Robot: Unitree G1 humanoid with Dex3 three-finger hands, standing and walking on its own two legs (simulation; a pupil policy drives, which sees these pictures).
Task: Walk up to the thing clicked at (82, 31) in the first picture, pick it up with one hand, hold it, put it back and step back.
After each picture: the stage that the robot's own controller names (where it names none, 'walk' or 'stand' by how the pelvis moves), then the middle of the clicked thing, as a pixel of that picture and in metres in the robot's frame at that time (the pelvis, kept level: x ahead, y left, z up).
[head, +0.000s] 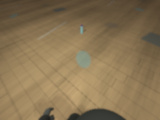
stand; (81, 29) +2.28 +0.34 -0.65
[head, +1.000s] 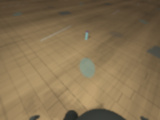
walk; (86, 35) +2.14 +0.14 -0.63
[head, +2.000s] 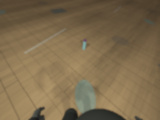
walk; (84, 44) +1.51 +0.11 -0.64
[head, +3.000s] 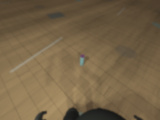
walk; (82, 60) +1.02 +0.13 -0.64
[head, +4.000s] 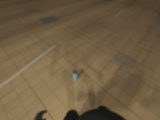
walk; (75, 75) +0.69 +0.20 -0.65
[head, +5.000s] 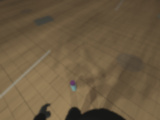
walk; (73, 86) +0.46 +0.24 -0.63
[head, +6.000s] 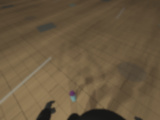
stand; (73, 96) +0.37 +0.23 -0.65
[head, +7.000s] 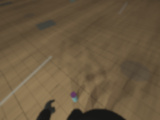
stand; (74, 97) +0.33 +0.22 -0.64
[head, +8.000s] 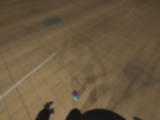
stand; (75, 96) +0.34 +0.17 -0.65
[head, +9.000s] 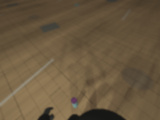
stand; (74, 102) +0.29 +0.19 -0.66
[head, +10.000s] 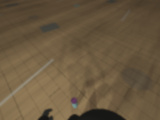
stand; (74, 103) +0.29 +0.19 -0.66
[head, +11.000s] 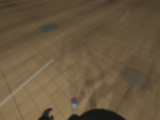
go down; (74, 103) +0.29 +0.19 -0.66
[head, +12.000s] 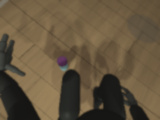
go down; (63, 64) +0.37 +0.22 -0.24
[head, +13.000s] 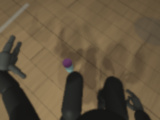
approach; (68, 66) +0.38 +0.22 -0.26
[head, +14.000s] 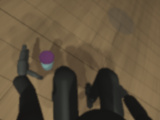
close in; (47, 62) +0.36 +0.25 -0.15
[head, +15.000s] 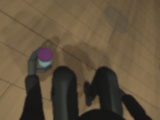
close; (45, 61) +0.37 +0.25 -0.15
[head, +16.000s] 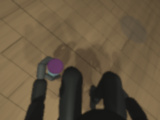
lift; (54, 69) +0.29 +0.25 -0.10
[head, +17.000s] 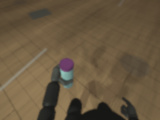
lift; (67, 75) +0.30 +0.17 +0.04
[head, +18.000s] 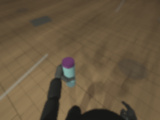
hold; (69, 74) +0.32 +0.16 +0.03
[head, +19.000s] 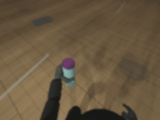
hold; (69, 74) +0.32 +0.16 +0.03
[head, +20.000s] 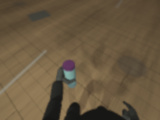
crouch; (70, 75) +0.32 +0.15 -0.01
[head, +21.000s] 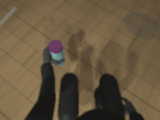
lower; (58, 55) +0.43 +0.21 -0.05
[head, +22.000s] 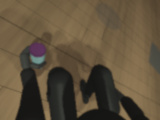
lower; (38, 58) +0.39 +0.26 -0.16
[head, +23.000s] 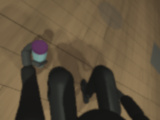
lower; (39, 56) +0.39 +0.26 -0.16
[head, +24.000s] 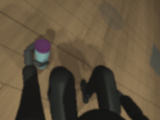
lower; (42, 56) +0.39 +0.25 -0.16
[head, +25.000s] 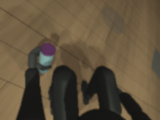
lower; (45, 60) +0.37 +0.24 -0.16
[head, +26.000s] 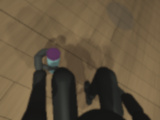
open; (53, 62) +0.36 +0.21 -0.17
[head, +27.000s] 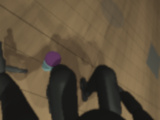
rise; (49, 63) +0.34 +0.20 -0.16
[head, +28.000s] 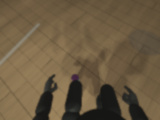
walk; (75, 79) +0.33 +0.15 -0.40
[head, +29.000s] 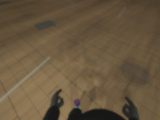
stand; (77, 104) +0.27 +0.13 -0.59
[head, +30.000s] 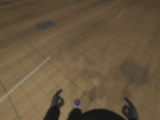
stand; (77, 104) +0.28 +0.13 -0.60
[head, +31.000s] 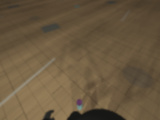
stand; (79, 104) +0.29 +0.13 -0.65
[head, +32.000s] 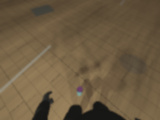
walk; (79, 91) +0.34 +0.08 -0.64
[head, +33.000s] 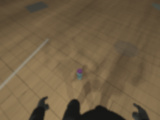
walk; (79, 74) +0.56 +0.14 -0.63
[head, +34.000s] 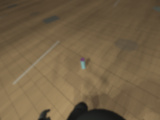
stand; (83, 63) +0.89 +0.24 -0.64
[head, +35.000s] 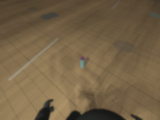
stand; (82, 62) +0.92 +0.17 -0.64
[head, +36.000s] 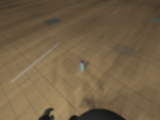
stand; (82, 65) +0.93 +0.17 -0.66
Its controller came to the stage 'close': yes
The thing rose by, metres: 0.67
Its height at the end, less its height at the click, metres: +0.00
